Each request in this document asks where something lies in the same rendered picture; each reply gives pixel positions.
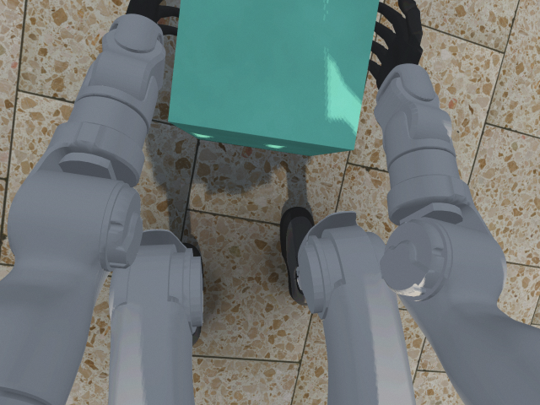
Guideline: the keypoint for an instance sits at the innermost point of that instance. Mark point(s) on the robot left upper arm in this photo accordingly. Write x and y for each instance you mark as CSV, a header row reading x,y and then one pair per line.
x,y
68,232

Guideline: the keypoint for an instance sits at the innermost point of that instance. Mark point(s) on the robot left foot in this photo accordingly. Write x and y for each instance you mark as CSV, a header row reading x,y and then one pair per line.
x,y
196,334

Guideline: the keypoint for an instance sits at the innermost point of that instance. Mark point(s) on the robot right shin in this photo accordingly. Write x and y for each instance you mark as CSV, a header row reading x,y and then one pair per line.
x,y
337,220

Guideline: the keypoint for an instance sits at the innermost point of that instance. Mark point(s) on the robot right hand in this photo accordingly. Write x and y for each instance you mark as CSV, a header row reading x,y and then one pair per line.
x,y
404,46

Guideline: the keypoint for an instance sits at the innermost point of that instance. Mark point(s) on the robot right forearm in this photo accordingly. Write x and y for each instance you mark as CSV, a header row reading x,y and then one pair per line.
x,y
420,157

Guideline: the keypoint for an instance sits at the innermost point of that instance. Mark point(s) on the carton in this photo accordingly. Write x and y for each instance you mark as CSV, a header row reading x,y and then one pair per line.
x,y
281,75

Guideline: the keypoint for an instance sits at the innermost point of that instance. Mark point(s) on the robot left forearm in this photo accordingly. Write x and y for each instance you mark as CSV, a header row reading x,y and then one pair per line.
x,y
112,113

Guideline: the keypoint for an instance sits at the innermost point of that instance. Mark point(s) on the robot right upper arm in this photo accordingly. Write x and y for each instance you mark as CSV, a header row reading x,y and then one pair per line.
x,y
449,278

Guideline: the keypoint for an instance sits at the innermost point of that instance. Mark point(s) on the robot left hand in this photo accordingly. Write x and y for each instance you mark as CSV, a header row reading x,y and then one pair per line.
x,y
152,10

